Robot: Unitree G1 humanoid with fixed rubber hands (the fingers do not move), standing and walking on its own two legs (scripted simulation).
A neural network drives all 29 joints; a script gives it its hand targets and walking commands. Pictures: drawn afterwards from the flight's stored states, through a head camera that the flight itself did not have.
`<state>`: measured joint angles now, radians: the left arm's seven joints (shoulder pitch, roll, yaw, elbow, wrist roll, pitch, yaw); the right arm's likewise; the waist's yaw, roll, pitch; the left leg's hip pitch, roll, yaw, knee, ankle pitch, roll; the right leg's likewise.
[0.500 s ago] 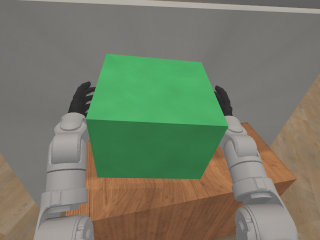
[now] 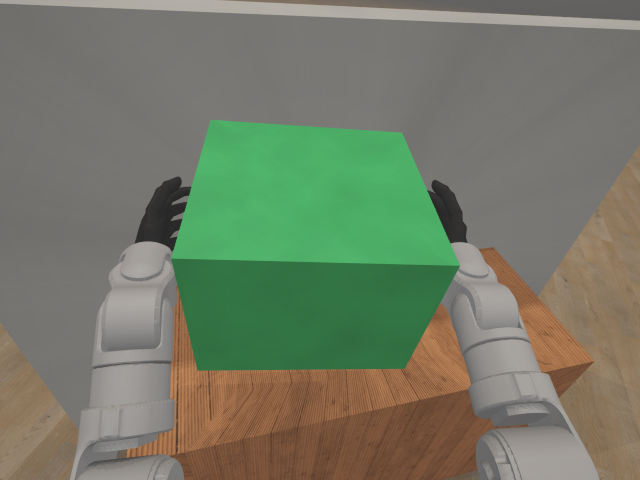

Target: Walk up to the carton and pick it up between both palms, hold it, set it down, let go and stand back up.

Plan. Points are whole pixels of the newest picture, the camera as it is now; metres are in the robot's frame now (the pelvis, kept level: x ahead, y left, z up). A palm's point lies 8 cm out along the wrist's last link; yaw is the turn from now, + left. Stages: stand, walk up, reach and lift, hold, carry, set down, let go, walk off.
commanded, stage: hold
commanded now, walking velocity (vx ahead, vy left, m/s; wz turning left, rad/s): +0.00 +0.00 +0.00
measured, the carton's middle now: (306, 243) +0.38 +0.00 +0.15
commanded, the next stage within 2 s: none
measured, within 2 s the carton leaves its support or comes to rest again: neither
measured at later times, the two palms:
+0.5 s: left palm (156, 246) +0.34 +0.18 +0.18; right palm (449, 245) +0.35 -0.17 +0.18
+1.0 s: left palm (156, 245) +0.35 +0.18 +0.18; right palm (447, 244) +0.36 -0.17 +0.18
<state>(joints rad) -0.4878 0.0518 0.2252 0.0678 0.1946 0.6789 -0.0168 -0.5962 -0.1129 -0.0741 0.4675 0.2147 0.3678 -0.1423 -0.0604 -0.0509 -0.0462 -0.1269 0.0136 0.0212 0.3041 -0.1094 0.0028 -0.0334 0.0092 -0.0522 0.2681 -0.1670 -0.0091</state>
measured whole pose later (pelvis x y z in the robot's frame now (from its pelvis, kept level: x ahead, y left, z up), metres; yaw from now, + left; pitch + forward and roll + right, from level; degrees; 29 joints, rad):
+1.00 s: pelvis +0.00 +0.00 +0.00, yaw +0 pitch -4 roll +0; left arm -0.48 0.05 0.24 0.05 0.20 0.69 -0.03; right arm -0.59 -0.11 -0.08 0.45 0.21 0.38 -0.14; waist -0.06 -0.05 -0.04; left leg -0.12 0.01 0.02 0.30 -0.11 0.00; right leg -0.03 0.01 -0.05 0.27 -0.17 -0.01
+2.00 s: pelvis -0.01 +0.00 +0.00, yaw +0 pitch -5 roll -1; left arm -0.59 0.05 0.28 0.19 0.22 0.66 -0.05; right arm -0.68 -0.11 -0.11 0.57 0.17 0.35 -0.13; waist -0.04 -0.04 -0.03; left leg -0.12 0.02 0.02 0.29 -0.08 0.00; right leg -0.03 0.01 -0.05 0.27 -0.15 -0.01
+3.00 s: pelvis -0.01 +0.00 +0.00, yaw +0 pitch -5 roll -1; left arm -0.56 0.05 0.28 0.15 0.22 0.66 -0.05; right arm -0.65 -0.10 -0.10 0.54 0.18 0.35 -0.14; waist -0.05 -0.04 -0.02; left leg -0.11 0.02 0.02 0.29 -0.09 0.00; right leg -0.02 0.01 -0.05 0.26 -0.16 -0.01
